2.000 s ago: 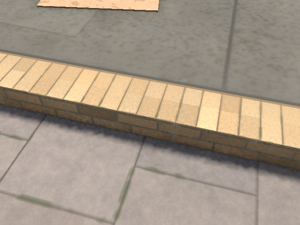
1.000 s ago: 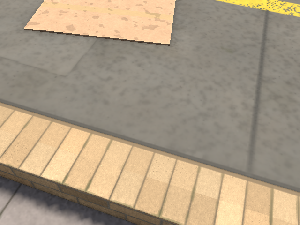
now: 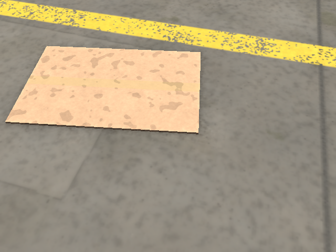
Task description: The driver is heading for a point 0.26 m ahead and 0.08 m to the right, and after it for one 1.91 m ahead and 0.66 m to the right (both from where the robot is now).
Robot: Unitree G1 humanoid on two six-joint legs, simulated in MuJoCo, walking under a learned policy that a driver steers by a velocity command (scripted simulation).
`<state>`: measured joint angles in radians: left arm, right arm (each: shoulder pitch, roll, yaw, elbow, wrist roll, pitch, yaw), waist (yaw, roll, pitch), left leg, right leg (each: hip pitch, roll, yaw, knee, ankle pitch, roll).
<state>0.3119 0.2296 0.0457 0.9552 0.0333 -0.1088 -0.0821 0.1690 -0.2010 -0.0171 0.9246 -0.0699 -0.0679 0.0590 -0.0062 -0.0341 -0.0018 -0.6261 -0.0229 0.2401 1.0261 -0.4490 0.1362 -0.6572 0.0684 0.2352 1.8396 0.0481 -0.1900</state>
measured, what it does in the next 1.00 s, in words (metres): climbs, turning right: right foot, then left foot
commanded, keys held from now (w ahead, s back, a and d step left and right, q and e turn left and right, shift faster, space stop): w+e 0.92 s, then w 0.08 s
